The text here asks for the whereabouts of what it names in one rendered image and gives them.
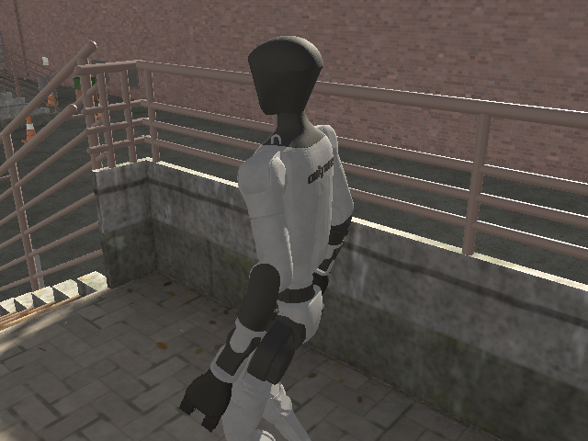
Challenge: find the robot right upper arm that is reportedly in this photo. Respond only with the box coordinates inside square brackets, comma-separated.
[314, 125, 354, 226]

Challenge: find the robot torso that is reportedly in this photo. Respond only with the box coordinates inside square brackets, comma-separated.
[253, 134, 334, 350]

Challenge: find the robot right hand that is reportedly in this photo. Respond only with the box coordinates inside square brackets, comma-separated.
[312, 272, 331, 294]

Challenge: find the robot left hand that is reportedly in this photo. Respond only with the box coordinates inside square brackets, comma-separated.
[179, 369, 232, 432]

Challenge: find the robot left forearm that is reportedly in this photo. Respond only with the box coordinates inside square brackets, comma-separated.
[210, 264, 280, 383]

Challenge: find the robot right forearm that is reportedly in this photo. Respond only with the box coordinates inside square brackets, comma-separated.
[314, 215, 352, 276]

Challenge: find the robot left upper arm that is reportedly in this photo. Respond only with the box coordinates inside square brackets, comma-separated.
[237, 149, 293, 293]

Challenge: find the right robot shin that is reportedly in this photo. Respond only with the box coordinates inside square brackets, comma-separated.
[262, 381, 311, 441]

